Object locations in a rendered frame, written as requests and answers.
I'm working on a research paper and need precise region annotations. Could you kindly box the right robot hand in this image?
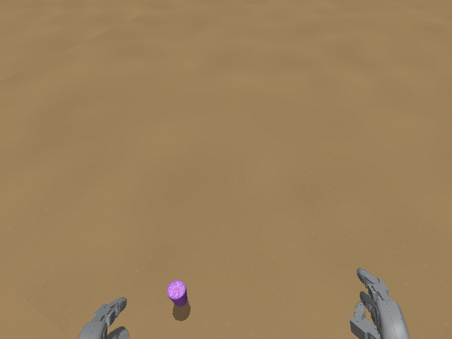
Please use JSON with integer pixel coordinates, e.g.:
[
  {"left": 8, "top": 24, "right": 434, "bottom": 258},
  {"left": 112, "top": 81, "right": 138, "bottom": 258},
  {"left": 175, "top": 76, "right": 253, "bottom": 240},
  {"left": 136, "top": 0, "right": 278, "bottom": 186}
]
[{"left": 350, "top": 268, "right": 410, "bottom": 339}]

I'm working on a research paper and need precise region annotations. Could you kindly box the left robot hand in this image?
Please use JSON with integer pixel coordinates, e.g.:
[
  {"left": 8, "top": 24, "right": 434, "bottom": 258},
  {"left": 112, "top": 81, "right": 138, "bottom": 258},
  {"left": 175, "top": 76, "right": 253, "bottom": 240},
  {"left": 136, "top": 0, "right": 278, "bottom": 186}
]
[{"left": 78, "top": 297, "right": 130, "bottom": 339}]

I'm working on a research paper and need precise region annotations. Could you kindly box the cup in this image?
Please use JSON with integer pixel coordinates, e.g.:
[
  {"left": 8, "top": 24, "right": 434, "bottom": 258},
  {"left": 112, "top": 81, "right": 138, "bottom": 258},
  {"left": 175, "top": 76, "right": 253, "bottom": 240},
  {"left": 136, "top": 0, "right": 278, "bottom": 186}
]
[{"left": 167, "top": 280, "right": 187, "bottom": 307}]

